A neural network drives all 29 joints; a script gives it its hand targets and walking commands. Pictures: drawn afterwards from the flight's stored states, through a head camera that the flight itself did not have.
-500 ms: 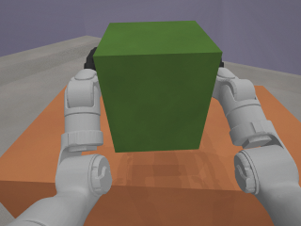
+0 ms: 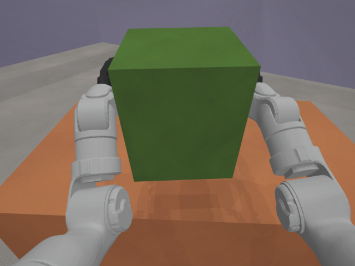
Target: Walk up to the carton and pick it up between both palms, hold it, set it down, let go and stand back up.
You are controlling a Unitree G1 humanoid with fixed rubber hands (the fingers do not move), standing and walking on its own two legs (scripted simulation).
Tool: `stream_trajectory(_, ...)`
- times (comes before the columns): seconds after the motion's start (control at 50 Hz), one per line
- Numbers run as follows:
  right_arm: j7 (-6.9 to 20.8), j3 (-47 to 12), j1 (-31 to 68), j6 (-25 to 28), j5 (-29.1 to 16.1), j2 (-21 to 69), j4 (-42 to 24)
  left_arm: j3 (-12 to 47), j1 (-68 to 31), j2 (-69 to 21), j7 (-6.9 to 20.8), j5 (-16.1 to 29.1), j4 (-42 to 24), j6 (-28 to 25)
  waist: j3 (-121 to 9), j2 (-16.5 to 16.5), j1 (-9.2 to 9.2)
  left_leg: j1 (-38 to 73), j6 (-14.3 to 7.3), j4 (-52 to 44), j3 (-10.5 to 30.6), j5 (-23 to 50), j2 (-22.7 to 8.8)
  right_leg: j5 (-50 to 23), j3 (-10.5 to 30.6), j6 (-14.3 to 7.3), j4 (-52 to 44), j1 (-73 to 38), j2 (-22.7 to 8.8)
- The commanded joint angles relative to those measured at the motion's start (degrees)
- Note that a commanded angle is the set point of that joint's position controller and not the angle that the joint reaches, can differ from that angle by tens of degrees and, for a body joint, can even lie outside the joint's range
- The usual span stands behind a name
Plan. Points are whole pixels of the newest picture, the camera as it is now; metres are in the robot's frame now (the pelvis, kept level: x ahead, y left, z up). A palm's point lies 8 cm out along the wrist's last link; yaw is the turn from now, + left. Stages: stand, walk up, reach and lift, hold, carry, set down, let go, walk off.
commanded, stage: hold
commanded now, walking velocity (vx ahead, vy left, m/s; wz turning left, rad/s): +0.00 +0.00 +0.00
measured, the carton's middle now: (181, 104) +0.35 +0.00 +0.26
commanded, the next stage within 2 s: none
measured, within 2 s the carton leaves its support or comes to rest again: neither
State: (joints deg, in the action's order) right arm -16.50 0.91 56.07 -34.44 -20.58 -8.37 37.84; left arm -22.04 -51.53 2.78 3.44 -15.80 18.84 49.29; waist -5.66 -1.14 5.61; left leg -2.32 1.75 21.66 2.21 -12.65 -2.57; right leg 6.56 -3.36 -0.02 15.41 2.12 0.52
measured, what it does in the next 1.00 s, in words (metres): stands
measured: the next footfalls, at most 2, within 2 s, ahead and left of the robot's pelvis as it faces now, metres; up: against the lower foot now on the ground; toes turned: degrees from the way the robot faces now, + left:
none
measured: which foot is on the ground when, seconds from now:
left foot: down 0.00-1.00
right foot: down 0.00-1.00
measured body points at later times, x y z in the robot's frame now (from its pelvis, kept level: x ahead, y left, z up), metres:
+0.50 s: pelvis +0.00 +0.00 +0.00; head -0.09 +0.02 +0.44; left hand +0.39 +0.15 +0.29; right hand +0.38 -0.16 +0.29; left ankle +0.00 +0.14 -0.75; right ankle +0.03 -0.12 -0.75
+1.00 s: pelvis +0.01 +0.00 +0.00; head -0.08 +0.03 +0.44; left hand +0.39 +0.15 +0.28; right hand +0.38 -0.15 +0.29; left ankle +0.00 +0.14 -0.75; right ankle +0.03 -0.12 -0.75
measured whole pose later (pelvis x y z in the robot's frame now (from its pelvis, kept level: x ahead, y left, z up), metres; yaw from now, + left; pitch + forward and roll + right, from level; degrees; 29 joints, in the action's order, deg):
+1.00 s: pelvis +0.01 +0.00 +0.00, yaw +0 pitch -7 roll -2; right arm -16.8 1.2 54.7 -34.8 -21.5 -8.3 35.4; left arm -20.2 -49.7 2.9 3.3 -15.7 15.6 50.2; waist -5.6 -1.5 6.4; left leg -1.7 1.8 21.9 2.5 -13.3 -2.6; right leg 7.0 -3.5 0.0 15.1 1.1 0.6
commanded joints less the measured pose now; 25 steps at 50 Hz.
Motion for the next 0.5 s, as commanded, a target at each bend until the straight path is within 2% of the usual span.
stream_trajectory(0.0,7.5,-15.2,48.8,2.0,-7.8,37.3,-16.7,24.6,-41.5,-33.6,7.3,10.0,-4.2,-3.7,-18.0,1.8,1.20,-4.7,0.6,-4.3,-1.9,10.8,6.1,-5.4,1.7,1.8,-0.4,-11.4,4.9)
stream_trajectory(0.02,7.7,-15.0,49.3,1.9,-8.5,36.3,-17.3,25.8,-41.5,-33.9,7.2,10.6,-4.2,-3.7,-18.7,4.4,0.93,-6.0,0.9,-4.9,-2.1,10.5,5.7,-5.2,0.8,1.6,0.8,-11.6,5.7)
stream_trajectory(0.04,7.8,-14.8,49.1,1.7,-8.9,36.0,-16.0,24.1,-39.9,-33.2,7.1,10.2,-1.8,-3.2,-16.6,4.0,1.05,-6.3,1.3,-4.3,-2.1,11.3,5.7,-6.0,1.2,1.8,0.3,-11.6,4.9)
stream_trajectory(0.06,8.1,-14.9,48.6,1.6,-8.8,34.8,-13.9,23.9,-39.8,-33.3,7.3,9.5,-2.2,-3.1,-14.4,5.1,0.63,-7.3,1.0,-4.8,-1.5,10.5,5.6,-4.8,1.7,1.1,0.6,-11.9,5.5)
stream_trajectory(0.08,8.1,-13.6,49.4,1.5,-7.9,34.8,-13.1,22.7,-39.5,-32.9,7.6,8.9,1.1,-2.6,-11.7,3.1,1.08,-8.0,0.6,-5.5,-2.2,8.3,5.4,-3.0,1.6,1.4,-0.5,-11.2,4.8)
stream_trajectory(0.12,8.4,-13.4,48.7,1.7,-7.7,34.9,-12.6,21.9,-39.8,-31.6,7.9,8.3,-1.1,-2.8,-14.9,5.8,-0.17,-7.6,1.3,-6.2,-2.3,9.0,5.0,-4.3,1.4,1.2,0.3,-12.2,5.4)
stream_trajectory(0.14,8.4,-14.1,48.7,1.9,-8.6,34.1,-15.2,24.0,-38.5,-32.8,7.6,9.6,-2.8,-2.6,-18.5,4.4,0.82,-5.8,1.2,-4.7,-1.8,13.7,5.3,-7.7,1.4,0.7,1.0,-13.9,5.9)
stream_trajectory(0.16,8.3,-14.7,47.1,1.8,-9.0,34.9,-13.1,24.8,-41.0,-33.4,7.5,9.9,-5.6,-3.1,-17.3,6.4,0.89,-6.0,1.7,-4.3,-1.5,13.7,5.1,-7.2,1.7,0.8,1.4,-13.4,5.7)
stream_trajectory(0.18,8.1,-14.2,51.1,2.0,-9.5,33.4,-15.9,23.7,-39.3,-32.9,7.5,10.0,-1.1,-2.4,-16.1,4.3,0.87,-5.9,1.3,-3.9,-2.1,13.5,6.0,-6.5,1.4,1.1,0.4,-11.7,5.8)
stream_trajectory(0.2,8.2,-13.8,48.8,1.7,-8.4,34.3,-12.2,22.9,-41.5,-31.8,7.5,9.5,-1.7,-3.1,-14.8,3.8,1.22,-5.8,1.0,-4.5,-2.0,11.0,6.0,-5.2,1.6,1.5,0.1,-11.3,5.1)
stream_trajectory(0.22,8.0,-13.2,49.8,2.1,-7.3,35.2,-13.9,22.3,-38.7,-32.3,7.6,8.5,0.9,-2.8,-14.3,2.5,0.62,-6.5,0.6,-5.2,-2.7,8.9,5.8,-3.8,1.5,1.7,-0.8,-10.1,4.6)
stream_trajectory(0.24,8.1,-13.5,47.8,1.9,-7.0,35.8,-14.2,23.8,-40.5,-32.8,7.6,9.7,-2.9,-3.4,-17.2,3.0,1.14,-5.5,1.3,-5.1,-2.6,10.8,5.7,-4.8,1.6,1.5,-0.3,-11.3,4.8)
stream_trajectory(0.28,8.2,-14.3,48.1,2.2,-8.7,34.3,-13.4,24.3,-41.0,-32.8,7.4,9.7,-2.8,-3.1,-15.4,5.5,1.04,-6.6,2.1,-4.3,-1.5,14.0,5.3,-7.2,1.4,0.7,0.3,-12.0,5.6)
stream_trajectory(0.3,8.1,-15.1,48.6,2.1,-8.7,35.3,-14.7,23.8,-38.7,-32.6,7.3,9.7,-2.0,-2.9,-16.1,4.2,1.00,-5.1,1.7,-3.8,-2.1,14.6,5.6,-8.2,1.5,0.8,0.2,-12.2,5.3)
stream_trajectory(0.32,7.8,-14.0,46.7,1.6,-7.8,34.6,-11.9,23.7,-40.7,-31.7,7.6,9.3,-3.4,-3.0,-15.0,5.1,2.00,-5.2,1.4,-4.0,-2.3,12.5,6.1,-7.0,1.8,0.9,-0.1,-12.1,4.6)
stream_trajectory(0.34,7.8,-12.3,49.0,1.3,-7.6,33.2,-10.7,21.1,-39.2,-30.7,8.0,7.5,2.2,-2.2,-10.9,3.9,0.88,-7.0,0.6,-5.4,-2.6,8.5,6.3,-3.0,1.4,1.3,-1.0,-10.2,4.8)
stream_trajectory(0.36,8.0,-13.3,48.4,1.9,-7.4,34.0,-13.9,21.8,-38.8,-31.4,8.3,7.8,-1.2,-2.5,-13.0,4.7,0.57,-8.6,0.3,-6.2,-2.5,9.8,5.8,-5.4,1.4,1.4,0.4,-13.3,5.4)
stream_trajectory(0.38,8.1,-15.0,47.7,2.1,-8.3,35.4,-15.3,22.5,-38.1,-32.1,8.1,8.8,-2.9,-2.6,-17.2,3.6,0.80,-6.3,1.0,-4.8,-2.1,13.9,5.9,-8.9,1.4,1.2,0.3,-14.7,5.2)
stream_trajectory(0.4,7.7,-15.4,48.7,2.2,-9.5,35.0,-17.0,22.9,-36.5,-32.7,8.1,9.0,-2.4,-2.5,-18.8,4.5,-0.05,-5.1,1.5,-3.7,-2.1,16.7,5.8,-10.6,1.5,1.3,0.7,-14.0,5.4)
stream_trajectory(0.42,7.8,-16.6,47.6,2.1,-10.0,34.8,-16.5,22.9,-38.1,-32.9,7.7,9.3,-5.4,-2.8,-18.3,5.0,-0.18,-4.2,2.1,-3.0,-2.2,18.1,5.8,-10.8,1.5,1.1,1.0,-13.8,5.4)
stream_trajectory(0.44,7.9,-15.5,48.1,1.6,-9.7,34.4,-14.5,22.5,-39.6,-31.5,7.5,9.0,-2.5,-2.7,-15.7,3.7,0.14,-4.7,1.8,-3.7,-2.6,15.3,5.9,-8.1,1.3,1.6,-0.2,-12.2,5.4)
stream_trajectory(0.46,7.7,-15.5,49.5,2.4,-8.8,35.2,-18.4,23.6,-38.9,-32.8,7.4,9.3,-2.1,-2.7,-17.3,2.3,0.37,-4.8,1.1,-3.6,-2.4,14.0,6.2,-7.5,1.3,1.6,-0.4,-12.2,5.1)
stream_trajectory(0.48,8.1,-15.2,51.0,2.3,-9.0,34.8,-15.8,22.5,-40.4,-33.3,7.1,8.6,-1.6,-2.9,-15.2,4.0,-0.78,-7.1,1.3,-4.7,-2.0,10.8,5.4,-4.0,0.5,1.2,0.4,-10.4,5.9)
